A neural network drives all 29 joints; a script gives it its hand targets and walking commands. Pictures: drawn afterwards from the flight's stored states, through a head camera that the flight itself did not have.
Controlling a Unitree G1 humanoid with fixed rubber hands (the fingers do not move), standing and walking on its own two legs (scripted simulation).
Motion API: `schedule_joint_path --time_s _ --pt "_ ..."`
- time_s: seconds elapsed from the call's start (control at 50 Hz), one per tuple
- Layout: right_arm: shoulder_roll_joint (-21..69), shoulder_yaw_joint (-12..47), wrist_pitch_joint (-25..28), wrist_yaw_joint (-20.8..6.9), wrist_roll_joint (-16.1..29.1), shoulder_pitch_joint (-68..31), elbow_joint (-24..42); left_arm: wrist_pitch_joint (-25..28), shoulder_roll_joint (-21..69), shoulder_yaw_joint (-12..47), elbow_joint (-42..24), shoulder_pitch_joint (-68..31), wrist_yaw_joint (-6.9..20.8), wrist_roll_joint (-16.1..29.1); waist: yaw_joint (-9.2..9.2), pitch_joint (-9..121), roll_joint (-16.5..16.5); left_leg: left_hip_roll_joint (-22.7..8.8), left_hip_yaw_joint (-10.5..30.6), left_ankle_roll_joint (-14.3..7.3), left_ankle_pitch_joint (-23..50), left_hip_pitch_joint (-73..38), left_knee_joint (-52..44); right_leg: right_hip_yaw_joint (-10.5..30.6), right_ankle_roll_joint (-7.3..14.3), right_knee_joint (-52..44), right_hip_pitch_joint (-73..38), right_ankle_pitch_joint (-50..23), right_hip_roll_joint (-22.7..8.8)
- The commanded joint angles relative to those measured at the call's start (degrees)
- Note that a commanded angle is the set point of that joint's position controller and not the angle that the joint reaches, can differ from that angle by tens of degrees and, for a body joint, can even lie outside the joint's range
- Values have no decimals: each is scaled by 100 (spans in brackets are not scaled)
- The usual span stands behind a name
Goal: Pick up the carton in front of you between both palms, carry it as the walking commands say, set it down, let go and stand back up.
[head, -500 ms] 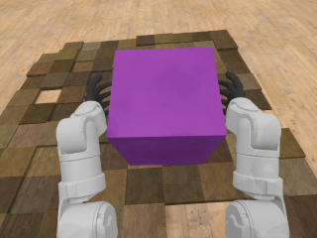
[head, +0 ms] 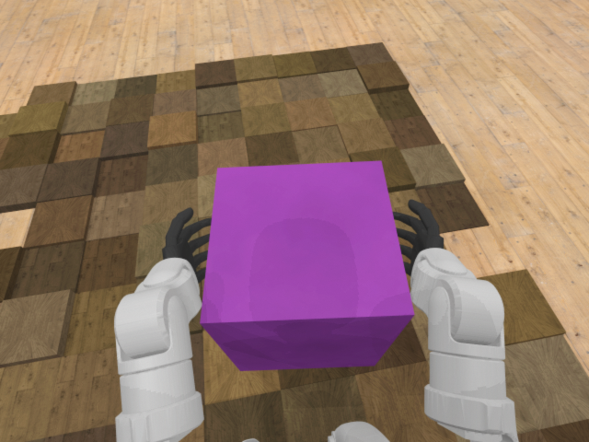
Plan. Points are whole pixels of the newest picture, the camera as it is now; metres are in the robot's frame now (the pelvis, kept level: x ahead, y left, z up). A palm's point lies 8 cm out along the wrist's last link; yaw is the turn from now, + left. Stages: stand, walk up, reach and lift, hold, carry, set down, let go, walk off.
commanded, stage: carry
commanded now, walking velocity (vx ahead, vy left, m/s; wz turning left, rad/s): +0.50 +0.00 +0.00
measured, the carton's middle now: (303, 276) +0.35 -0.03 +0.00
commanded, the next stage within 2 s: none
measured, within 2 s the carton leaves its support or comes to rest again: neither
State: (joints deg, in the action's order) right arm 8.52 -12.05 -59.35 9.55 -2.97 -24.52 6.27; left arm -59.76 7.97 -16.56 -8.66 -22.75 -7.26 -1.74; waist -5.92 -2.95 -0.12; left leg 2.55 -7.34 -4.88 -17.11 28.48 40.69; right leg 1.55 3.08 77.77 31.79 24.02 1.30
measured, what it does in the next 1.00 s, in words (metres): walks ahead: right foot, then left foot 0.05 m lower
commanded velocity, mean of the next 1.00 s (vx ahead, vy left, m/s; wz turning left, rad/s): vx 0.50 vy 0.00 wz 0.00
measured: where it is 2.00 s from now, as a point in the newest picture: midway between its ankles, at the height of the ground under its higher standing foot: (265, 164)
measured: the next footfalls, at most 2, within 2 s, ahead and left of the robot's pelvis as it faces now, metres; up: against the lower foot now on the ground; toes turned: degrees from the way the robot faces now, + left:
right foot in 0.28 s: +0.38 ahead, -0.13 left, -0.01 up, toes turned -4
left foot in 0.78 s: +0.71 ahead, +0.03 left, -0.06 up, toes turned +6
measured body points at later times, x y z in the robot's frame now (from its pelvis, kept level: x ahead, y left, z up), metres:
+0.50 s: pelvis +0.34 -0.07 +0.03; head +0.37 -0.08 +0.48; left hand +0.69 +0.10 +0.16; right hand +0.71 -0.20 +0.15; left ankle +0.36 +0.06 -0.65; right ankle +0.34 -0.13 -0.72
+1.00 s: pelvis +0.70 -0.01 -0.03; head +0.73 +0.00 +0.42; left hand +1.03 +0.13 +0.04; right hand +1.02 -0.18 +0.04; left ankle +0.67 +0.02 -0.77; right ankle +0.68 -0.15 -0.64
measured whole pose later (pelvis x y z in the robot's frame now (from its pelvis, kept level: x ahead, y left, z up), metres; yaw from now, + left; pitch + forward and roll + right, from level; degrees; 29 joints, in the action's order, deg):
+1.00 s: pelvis +0.70 -0.01 -0.03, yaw +1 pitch +5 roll -2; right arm 9.0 -16.0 -62.6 9.6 -1.0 -22.1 7.2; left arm -63.9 10.3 -16.1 -7.6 -23.8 -8.9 -3.5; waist -3.2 0.8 0.2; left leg 2.8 -6.2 -7.3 -17.1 16.9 28.4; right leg -2.4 0.8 77.1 40.3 22.7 -2.5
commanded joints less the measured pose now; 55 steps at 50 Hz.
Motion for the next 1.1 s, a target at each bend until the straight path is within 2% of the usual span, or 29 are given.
schedule_joint_path --time_s 0.0,0.06,0.12,0.18,0.22,0.24,0.26,0.28,0.3,0.34,0.36,0.4,0.46,0.56,0.66,0.7,0.72,0.74,0.76,0.78,0.8,0.82,0.84,0.86,0.88,0.92,1.0,1.04,1.08 --pt "5001 4465 222 -544 1901 -3685 613 221 4225 3626 -125 -2837 91 526 133 2887 315 -1653 2624 -866 1859 -3141 -1414 70 -56 -788 1172 -169 -303" --pt "4831 4371 282 -563 1913 -3502 384 287 4082 3607 -33 -2669 21 317 97 2575 514 -1645 2262 -1011 2173 -3161 -1630 -76 -160 -1728 1531 -575 -469" --pt "4633 4187 249 -508 1845 -3542 307 277 3955 3679 -172 -2940 -22 412 161 2315 698 -1230 1179 -562 2267 -2133 -1991 -715 -196 -3808 -145 -1648 -163" --pt "4226 3864 134 -360 1701 -3426 362 149 3777 3795 -410 -3286 -65 743 198 2114 871 -1221 872 -311 2632 -2370 -1901 -912 -111 -4707 -628 -2453 -88" --pt "3820 3579 4 -182 1508 -3230 352 -1 3478 3745 -443 -3252 -126 886 568 2417 805 -1138 518 -17 3420 -2393 -823 -1040 -33 -5382 -1835 -2424 9" --pt "3627 3419 -69 -84 1346 -3117 350 -83 3326 3692 -434 -3157 -149 927 792 2769 277 -878 316 161 2728 -1853 351 -874 -63 -5439 -2964 -2454 -197" --pt "3442 3247 -168 9 1198 -3025 339 -172 3145 3584 -367 -3043 -184 956 820 2853 -621 -444 303 290 -158 -698 1261 304 -54 -5253 -3912 -2873 -1086" --pt "3243 3106 -295 80 1151 -2871 247 -229 2773 3510 -188 -3192 -272 962 864 3267 -1867 301 516 413 -1207 728 3069 2628 1051 -5443 -4966 -3071 -2235" --pt "3098 3006 -361 156 1131 -2978 381 -277 2940 3515 -181 -3085 -301 1087 901 3257 -1435 -82 920 278 -1134 1288 3545 2844 1276 -5589 -4858 -2245 -2299" --pt "3259 2933 -434 195 1235 -3568 613 -329 3242 3628 -628 -3753 -257 1417 867 2822 -348 -420 983 181 -554 1340 2998 2179 1026 -5710 -3996 -2567 -1978" --pt "3341 2900 -456 179 1253 -3731 675 -358 3457 3728 -799 -4082 -211 1595 820 2705 -267 -529 981 187 -443 1268 2695 1932 937 -5786 -3721 -2680 -1924" --pt "3453 2909 -494 162 1217 -3806 709 -396 3620 3788 -858 -4303 -140 1745 788 2754 -431 -569 842 233 -227 1053 2232 1384 773 -5941 -3544 -2690 -1750" --pt "3468 2947 -560 157 1103 -3726 624 -465 3617 3729 -685 -4183 -97 1689 805 2747 -614 -583 652 371 221 1241 1324 853 856 -6112 -3773 -3002 -1609" --pt "3530 3030 -668 98 1122 -3772 587 -585 3583 3634 -463 -4041 -71 1521 959 2422 -628 -347 170 356 1573 873 -381 -74 639 -5944 -3898 -4163 -1086" --pt "3478 2989 -764 27 1133 -3801 527 -676 3626 3594 -231 -4043 -112 1361 1139 2214 -704 -341 271 87 2387 941 -1331 -107 519 -5388 -4685 -4560 -1089" --pt "3404 2846 -784 5 1034 -3734 382 -690 3735 3628 -102 -4107 -122 1318 953 2209 -575 -220 119 -26 2517 -3 -1775 -222 403 -5023 -4361 -5154 -1024" --pt "3352 2766 -780 -4 988 -3653 263 -693 3796 3644 -42 -4149 -122 1291 749 2342 -538 -160 33 -46 2516 -731 -1840 -302 305 -4471 -4135 -5422 -990" --pt "3326 2696 -766 -15 932 -3520 136 -697 3857 3668 29 -4160 -121 1252 363 2595 -278 -57 -267 10 2882 -1761 -2124 -624 158 -3428 -3769 -5274 -748" --pt "3309 2611 -756 -32 858 -3390 64 -676 3838 3666 89 -4269 -126 1185 169 2819 98 -327 -100 119 2733 -3092 -1932 -688 7 -2153 -2677 -4020 -550" --pt "3294 2547 -751 -48 852 -3350 -42 -672 3885 3585 206 -4237 -137 1103 274 2943 1032 -1423 1074 116 5060 -4534 -640 -522 -120 -1020 -796 139 -151" --pt "3236 2505 -739 -24 839 -3432 -229 -714 3838 3488 406 -4064 -165 1074 369 3301 1731 -2205 2819 -611 5733 -5339 -537 -189 -210 138 462 1163 272" --pt "3331 2638 -704 -19 962 -3569 -209 -708 3870 3438 354 -4014 -197 1070 154 3596 1817 -2611 3779 -1382 3577 -5426 -1202 -121 -186 1025 1287 962 239" --pt "3721 2824 -656 -85 1157 -3582 -123 -674 4055 3448 269 -4113 -217 1054 196 3306 1146 -2330 3689 -1324 2190 -4907 -1556 -43 -114 1028 1618 629 -35" --pt "4103 3025 -591 -184 1351 -3854 159 -611 4299 3415 229 -4092 -206 987 253 3022 497 -2145 3335 -1099 2145 -4378 -1666 -102 -128 835 1621 400 -165" --pt "4456 3262 -517 -284 1533 -4009 401 -535 4532 3438 156 -3937 -168 931 294 2908 296 -2142 2978 -1031 2546 -3904 -1773 -134 -153 491 1488 208 -339" --pt "4955 3591 -348 -464 1726 -3966 711 -368 4900 3622 20 -3581 -63 827 382 2879 316 -1947 2433 -810 2807 -3437 -1931 -266 -222 190 1219 -92 -465" --pt "5178 4047 -111 -698 1662 -2660 999 -80 5198 4176 -406 -2334 131 681 275 2843 568 -1508 1718 -557 3911 -4037 -1655 -596 -257 -294 2141 -546 -508" --pt "5194 4251 -59 -794 1697 -2141 1201 -21 5410 4451 -547 -1819 232 766 206 2590 533 -1341 1416 -485 4281 -3894 -1811 -829 -275 -1079 2118 -819 -459" --pt "5306 4397 -33 -880 1811 -1693 1419 17 5424 4601 -862 -1450 301 909 284 2236 536 -1083 988 -313 4717 -3475 -2144 -1096 -302 -2652 1358 -1506 -323"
